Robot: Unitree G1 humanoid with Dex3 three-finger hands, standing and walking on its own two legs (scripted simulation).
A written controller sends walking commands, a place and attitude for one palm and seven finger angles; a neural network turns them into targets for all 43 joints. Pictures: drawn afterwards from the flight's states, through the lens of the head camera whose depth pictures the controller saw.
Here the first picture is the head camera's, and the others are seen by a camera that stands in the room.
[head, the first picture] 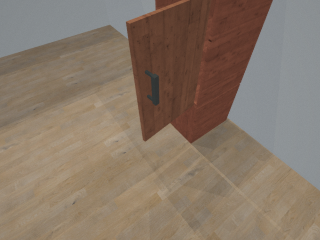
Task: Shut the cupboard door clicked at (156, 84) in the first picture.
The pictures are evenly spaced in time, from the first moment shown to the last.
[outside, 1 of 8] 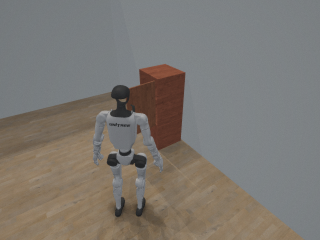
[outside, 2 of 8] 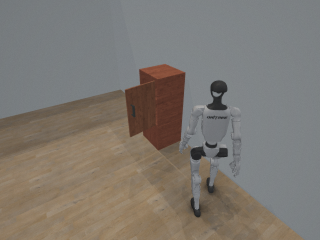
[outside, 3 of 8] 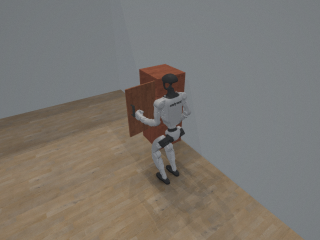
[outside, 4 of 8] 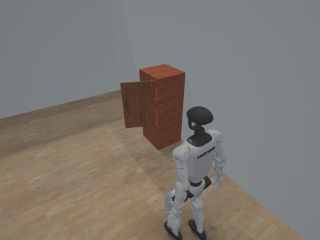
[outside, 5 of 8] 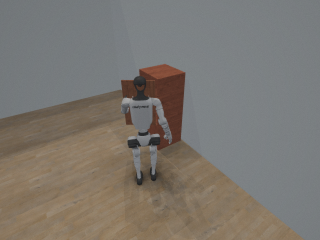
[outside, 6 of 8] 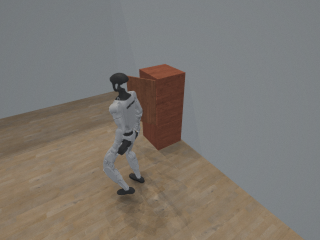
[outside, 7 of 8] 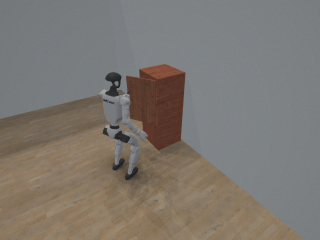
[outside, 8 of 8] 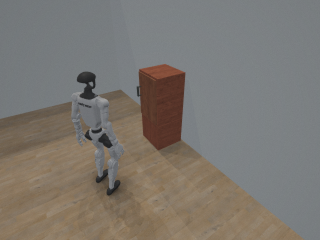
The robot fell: no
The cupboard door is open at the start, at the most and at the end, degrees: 97 97 0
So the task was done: yes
